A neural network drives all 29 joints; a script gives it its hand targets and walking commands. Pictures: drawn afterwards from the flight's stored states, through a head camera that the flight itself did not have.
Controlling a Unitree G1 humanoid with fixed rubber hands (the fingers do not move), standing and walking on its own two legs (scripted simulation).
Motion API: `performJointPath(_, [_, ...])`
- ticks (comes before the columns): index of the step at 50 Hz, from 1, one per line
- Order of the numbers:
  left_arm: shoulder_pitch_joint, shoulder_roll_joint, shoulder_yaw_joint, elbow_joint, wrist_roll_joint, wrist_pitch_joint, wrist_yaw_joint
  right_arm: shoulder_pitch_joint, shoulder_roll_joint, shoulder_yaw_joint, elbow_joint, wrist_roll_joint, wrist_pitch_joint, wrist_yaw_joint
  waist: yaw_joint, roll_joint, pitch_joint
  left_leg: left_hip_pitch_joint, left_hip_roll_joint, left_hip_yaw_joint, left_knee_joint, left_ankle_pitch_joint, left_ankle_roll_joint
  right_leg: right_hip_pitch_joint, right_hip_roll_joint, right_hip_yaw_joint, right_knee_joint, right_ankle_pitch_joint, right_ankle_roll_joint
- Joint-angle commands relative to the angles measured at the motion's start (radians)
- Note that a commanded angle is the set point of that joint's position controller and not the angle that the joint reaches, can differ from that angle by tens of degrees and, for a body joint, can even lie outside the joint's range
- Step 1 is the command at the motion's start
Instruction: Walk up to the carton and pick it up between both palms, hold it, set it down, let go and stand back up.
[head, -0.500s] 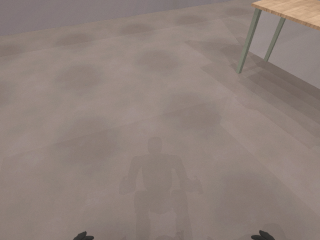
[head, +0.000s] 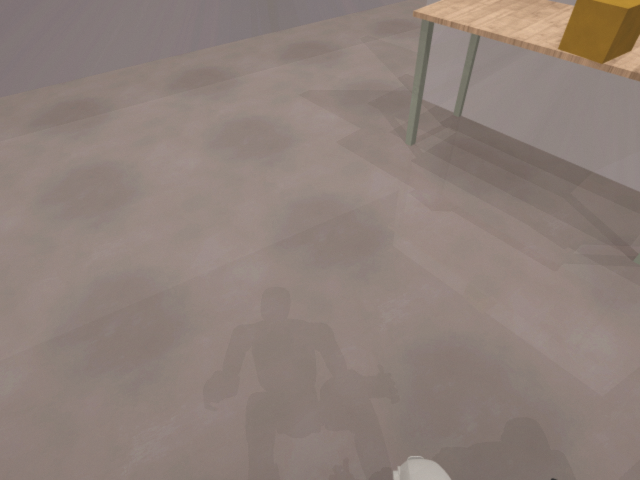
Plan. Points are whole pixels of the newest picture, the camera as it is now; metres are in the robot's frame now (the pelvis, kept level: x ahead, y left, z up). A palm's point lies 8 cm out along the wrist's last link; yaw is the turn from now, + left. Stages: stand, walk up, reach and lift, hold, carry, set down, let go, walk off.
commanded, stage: walk up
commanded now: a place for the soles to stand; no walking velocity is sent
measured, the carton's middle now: (605, 24) +1.43 -0.96 -0.02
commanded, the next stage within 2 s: none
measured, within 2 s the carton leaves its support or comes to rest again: neither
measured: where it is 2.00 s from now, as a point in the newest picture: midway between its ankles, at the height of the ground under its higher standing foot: (462, 321)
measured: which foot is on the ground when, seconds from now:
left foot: down 0.00-0.14, up 0.16-0.52, down 0.54-0.96, up 0.98-1.00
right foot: up 0.00-0.14, down 0.16-0.54, up 0.56-0.94, down 0.96-1.00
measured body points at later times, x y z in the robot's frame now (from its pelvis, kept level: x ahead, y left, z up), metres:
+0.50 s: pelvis +0.19 -0.11 -0.01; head +0.19 -0.10 +0.44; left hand +0.24 +0.16 -0.14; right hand +0.29 -0.39 -0.08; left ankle +0.33 -0.02 -0.72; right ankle +0.12 -0.22 -0.74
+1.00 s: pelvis +0.40 -0.24 -0.03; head +0.41 -0.26 +0.42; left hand +0.68 -0.13 -0.11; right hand +0.23 -0.46 -0.16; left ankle +0.34 -0.03 -0.71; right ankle +0.44 -0.38 -0.74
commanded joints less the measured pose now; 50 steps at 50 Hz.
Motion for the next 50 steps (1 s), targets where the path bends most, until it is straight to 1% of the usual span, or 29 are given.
performJointPath(1, [-0.055, 0.028, 0.019, -0.092, -0.022, -0.049, -0.029, -0.122, -0.184, -0.065, -0.071, 0.003, -0.032, -0.002, 0.02, 0.192, 0.05, -0.125, 0.157, 0.007, -0.213, -0.294, 0.196, 0.114, -0.048, -0.052, -0.213, 0.051, -0.009])
performJointPath(4, [-0.015, 0.056, 0.033, -0.065, -0.019, -0.064, -0.011, -0.093, -0.206, -0.069, -0.056, 0.004, -0.012, 0.002, 0.022, 0.149, 0.034, -0.159, 0.191, 0.01, -0.131, -0.408, 0.211, 0.258, -0.001, -0.158, -0.282, 0.011, -0.035])
performJointPath(5, [0.028, 0.071, 0.042, -0.049, -0.019, -0.068, 0.0, -0.1, -0.206, -0.064, -0.055, 0.006, -0.002, 0.002, 0.05, 0.096, 0.027, -0.196, 0.194, 0.022, -0.063, -0.454, 0.204, 0.339, 0.016, -0.183, -0.319, 0.018, -0.048])
performJointPath(6, [0.119, 0.097, 0.057, -0.012, -0.02, -0.074, 0.017, -0.108, -0.179, -0.049, -0.053, 0.006, 0.009, 0.006, 0.1, -0.014, 0.009, -0.241, 0.152, 0.065, 0.113, -0.44, 0.176, 0.446, 0.055, -0.193, -0.352, -0.003, -0.065])
performJointPath(7, [0.256, 0.155, 0.08, 0.044, -0.029, -0.083, 0.044, -0.105, -0.109, -0.02, -0.061, 0.004, 0.02, 0.021, 0.168, -0.197, -0.027, -0.279, 0.06, 0.121, 0.47, -0.304, 0.136, 0.534, 0.122, -0.152, -0.41, -0.11, -0.095])
performJointPath(8, [0.308, 0.238, 0.079, 0.038, -0.021, -0.095, 0.065, -0.125, -0.015, 0.017, -0.12, 0.006, 0.028, 0.045, 0.189, -0.404, 0.02, -0.55, -0.033, 0.037, 0.822, -0.414, 0.089, 0.561, -0.039, 0.254, -0.553, -0.288, -0.155])
performJointPath(9, [0.22, 0.327, 0.084, -0.015, -0.03, -0.096, 0.075, -0.128, -0.045, 0.021, -0.206, 0.036, 0.027, 0.053, 0.15, -0.382, 0.033, -0.745, -0.089, -0.14, 0.875, -0.412, 0.05, 0.539, -0.221, 0.779, -0.841, -0.566, -0.301])
performJointPath(10, [0.162, 0.337, 0.082, -0.016, -0.049, -0.095, 0.088, -0.179, -0.098, 0.016, -0.232, 0.046, 0.026, 0.057, 0.132, -0.251, 0.046, -0.754, -0.02, -0.259, 0.904, -0.332, 0.054, 0.486, -0.283, 0.868, -0.936, -0.697, -0.357])
performJointPath(13, [0.09, 0.214, 0.035, -0.02, -0.001, -0.099, 0.109, -0.087, -0.128, -0.002, -0.163, 0.062, -0.003, 0.058, 0.071, -0.152, 0.002, -0.614, 0.028, -0.248, 0.722, -0.191, 0.045, 0.448, -0.188, 0.464, -0.705, -0.208, -0.302])
performJointPath(15, [0.05, 0.165, 0.011, -0.014, 0.0, -0.103, 0.099, -0.054, -0.119, -0.011, -0.156, 0.059, 0.001, 0.069, 0.056, -0.102, 0.011, -0.455, -0.008, -0.217, 0.587, -0.166, 0.025, 0.271, -0.135, 0.336, -0.726, -0.185, -0.278])
performJointPath(18, [0.01, 0.168, 0.011, 0.002, -0.014, -0.11, 0.087, -0.068, -0.075, -0.007, -0.178, 0.062, 0.022, 0.082, 0.041, -0.084, 0.085, -0.397, -0.041, -0.2, 0.452, -0.015, 0.019, 0.138, -0.115, 0.295, -0.796, -0.327, -0.267])
performJointPath(22, [0.006, 0.162, 0.016, 0.023, -0.018, -0.111, 0.072, -0.059, -0.055, -0.017, -0.192, 0.052, 0.015, 0.077, 0.035, -0.081, 0.072, -0.249, -0.09, -0.166, 0.282, 0.107, 0.022, 0.131, -0.071, 0.223, -0.751, -0.291, -0.228])
performJointPath(23, [0.006, 0.159, 0.014, 0.028, -0.016, -0.109, 0.07, -0.035, -0.056, -0.022, -0.196, 0.048, 0.01, 0.072, 0.021, -0.053, 0.062, -0.184, -0.1, -0.152, 0.236, 0.12, 0.026, 0.132, -0.063, 0.21, -0.701, -0.267, -0.217])
performJointPath(25, [0.012, 0.118, -0.001, 0.026, -0.013, -0.1, 0.066, 0.102, -0.079, -0.039, -0.174, 0.038, -0.002, 0.052, -0.048, 0.058, 0.019, 0.057, -0.133, -0.133, 0.167, 0.101, 0.038, 0.047, -0.006, 0.159, -0.48, -0.237, -0.164])
performJointPath(26, [0.057, 0.068, -0.021, 0.025, -0.013, -0.099, 0.062, 0.204, -0.116, -0.049, -0.163, 0.023, -0.011, 0.037, -0.086, 0.152, -0.049, 0.207, -0.065, -0.219, 0.117, -0.023, 0.059, -0.011, 0.06, 0.086, -0.237, -0.196, -0.126])
performJointPath(27, [0.109, 0.003, -0.04, -0.011, -0.008, -0.101, 0.06, 0.289, -0.205, -0.056, -0.172, -0.003, -0.018, 0.022, -0.102, 0.307, -0.093, 0.271, 0.228, -0.688, -0.084, -0.396, 0.12, -0.147, 0.154, 0.021, 0.115, -0.275, -0.059])
performJointPath(28, [0.117, 0.055, -0.026, -0.042, 0.015, -0.08, 0.073, 0.254, -0.248, -0.055, -0.18, -0.001, -0.008, 0.003, -0.062, 0.174, -0.008, 0.192, 0.38, -0.999, -0.242, -0.564, 0.192, -0.229, 0.134, 0.07, 0.22, -0.263, -0.032])
performJointPath(29, [0.036, 0.096, -0.013, -0.059, 0.026, -0.064, 0.078, 0.202, -0.233, -0.048, -0.173, 0.028, -0.005, -0.007, -0.061, 0.089, 0.089, 0.072, 0.387, -1.016, -0.3, -0.64, 0.245, -0.266, 0.08, 0.103, 0.29, -0.199, -0.024])
performJointPath(30, [-0.025, 0.101, -0.009, -0.063, 0.025, -0.056, 0.077, 0.153, -0.191, -0.029, -0.171, 0.038, -0.014, -0.004, -0.051, 0.045, 0.188, -0.007, 0.334, -0.87, -0.291, -0.525, 0.233, -0.286, 0.046, 0.109, 0.302, -0.1, -0.019])
performJointPath(32, [0.025, 0.072, -0.013, -0.025, 0.003, -0.063, 0.063, 0.074, -0.124, 0.004, -0.171, 0.03, -0.03, 0.005, -0.007, 0.071, 0.152, -0.036, 0.186, -0.463, -0.227, -0.148, 0.173, -0.175, 0.022, 0.121, 0.173, 0.026, -0.007])
performJointPath(34, [0.055, 0.027, -0.023, -0.013, -0.004, -0.071, 0.045, 0.082, -0.113, 0.015, -0.134, 0.024, -0.043, 0.011, 0.015, 0.139, 0.082, -0.017, 0.118, -0.276, -0.185, 0.161, 0.159, -0.085, 0.044, 0.072, 0.122, 0.074, -0.001])
performJointPath(39, [-0.15, -0.032, -0.045, -0.078, -0.015, -0.076, 0.023, 0.134, -0.137, 0.018, -0.096, 0.037, -0.04, 0.022, -0.022, 0.151, 0.071, 0.021, 0.094, -0.079, -0.156, 0.307, 0.19, -0.026, 0.049, -0.041, -0.235, 0.161, -0.011])
performJointPath(42, [-0.191, -0.021, -0.036, -0.092, -0.001, -0.083, 0.021, 0.167, -0.186, 0.008, -0.084, 0.04, -0.024, 0.02, -0.032, 0.13, 0.053, -0.004, 0.15, -0.064, -0.156, 0.225, 0.197, 0.123, 0.056, -0.078, -0.351, 0.22, -0.037])
performJointPath(44, [-0.175, -0.006, -0.02, -0.091, 0.001, -0.087, 0.028, 0.177, -0.206, 0.003, -0.081, 0.037, -0.006, 0.015, -0.018, 0.106, 0.059, 0.002, 0.184, -0.063, -0.118, 0.17, 0.195, 0.184, 0.073, -0.086, -0.387, 0.171, -0.062])
performJointPath(46, [-0.042, 0.031, 0.003, -0.059, 0.008, -0.098, 0.044, 0.168, -0.209, 0.009, -0.083, 0.041, 0.013, 0.014, 0.062, 0.028, 0.008, -0.056, 0.166, 0.001, 0.12, 0.262, 0.167, 0.397, 0.106, -0.093, -0.457, 0.141, -0.096])
performJointPath(47, [0.11, 0.087, 0.024, -0.014, 0.013, -0.103, 0.061, 0.204, -0.165, 0.026, -0.088, 0.038, 0.021, 0.018, 0.125, -0.078, -0.097, -0.155, 0.106, 0.047, 0.394, 0.22, 0.13, 0.615, 0.109, -0.039, -0.435, 0.09, -0.126])
performJointPath(48, [0.212, 0.18, 0.044, -0.006, 0.019, -0.107, 0.081, 0.266, -0.101, 0.048, -0.121, 0.045, 0.028, 0.03, 0.155, -0.26, -0.215, -0.372, 0.004, 0.032, 0.688, -0.137, 0.075, 0.82, -0.068, 0.296, -0.468, -0.083, -0.195])
performJointPath(49, [0.194, 0.25, 0.054, -0.04, -0.002, -0.102, 0.102, 0.257, -0.117, 0.048, -0.173, 0.063, 0.035, 0.041, 0.14, -0.261, -0.198, -0.589, -0.087, -0.083, 0.817, -0.313, 0.034, 0.844, -0.247, 0.74, -0.647, -0.231, -0.288])
performJointPath(50, [0.163, 0.248, 0.061, -0.035, -0.033, -0.091, 0.121, 0.152, -0.172, 0.033, -0.203, 0.057, 0.044, 0.041, 0.169, -0.137, -0.149, -0.62, -0.051, -0.194, 0.901, -0.261, 0.039, 0.741, -0.283, 0.767, -0.738, -0.298, -0.32])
